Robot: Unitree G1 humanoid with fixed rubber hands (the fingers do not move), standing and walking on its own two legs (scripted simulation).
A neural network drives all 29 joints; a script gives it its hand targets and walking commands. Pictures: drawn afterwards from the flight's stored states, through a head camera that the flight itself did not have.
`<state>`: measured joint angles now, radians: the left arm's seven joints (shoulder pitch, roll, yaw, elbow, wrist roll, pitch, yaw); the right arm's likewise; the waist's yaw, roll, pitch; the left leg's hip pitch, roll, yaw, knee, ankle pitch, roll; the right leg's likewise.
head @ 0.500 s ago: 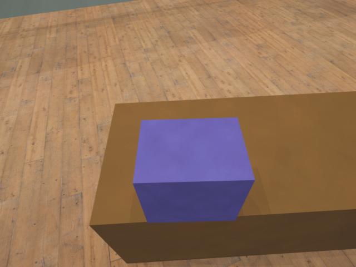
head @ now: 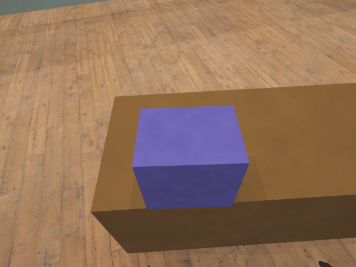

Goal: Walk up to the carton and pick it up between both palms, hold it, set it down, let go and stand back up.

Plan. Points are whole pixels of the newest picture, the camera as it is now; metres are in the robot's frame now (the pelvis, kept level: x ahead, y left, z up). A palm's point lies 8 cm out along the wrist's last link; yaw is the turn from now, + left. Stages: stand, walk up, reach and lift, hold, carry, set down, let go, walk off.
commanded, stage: walk up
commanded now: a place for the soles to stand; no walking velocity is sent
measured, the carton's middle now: (188, 159) +0.44 +0.00 -0.07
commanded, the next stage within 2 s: none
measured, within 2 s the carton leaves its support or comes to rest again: neither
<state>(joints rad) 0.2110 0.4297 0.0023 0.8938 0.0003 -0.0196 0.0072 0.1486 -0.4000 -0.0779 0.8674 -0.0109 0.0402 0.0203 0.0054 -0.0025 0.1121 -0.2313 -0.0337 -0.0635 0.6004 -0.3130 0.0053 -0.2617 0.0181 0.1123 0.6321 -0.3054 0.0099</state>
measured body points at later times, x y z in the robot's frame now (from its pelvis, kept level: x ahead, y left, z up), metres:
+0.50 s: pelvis -0.04 +0.04 +0.01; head +0.00 +0.05 +0.46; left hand +0.04 +0.36 -0.11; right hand +0.07 -0.28 -0.09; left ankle -0.06 +0.13 -0.73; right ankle -0.02 -0.12 -0.72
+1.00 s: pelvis -0.04 +0.04 +0.01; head +0.00 +0.04 +0.45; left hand +0.04 +0.37 -0.10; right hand +0.07 -0.27 -0.11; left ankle -0.06 +0.13 -0.72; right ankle -0.04 -0.11 -0.73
